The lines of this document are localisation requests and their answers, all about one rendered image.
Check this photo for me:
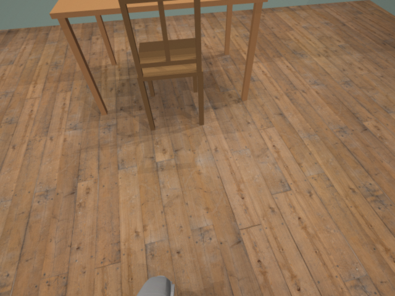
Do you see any table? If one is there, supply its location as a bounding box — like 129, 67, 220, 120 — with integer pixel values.
49, 0, 268, 115

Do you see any chair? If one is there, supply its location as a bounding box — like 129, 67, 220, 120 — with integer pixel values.
118, 0, 204, 131

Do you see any left robot thigh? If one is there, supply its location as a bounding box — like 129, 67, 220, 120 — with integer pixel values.
137, 276, 175, 296

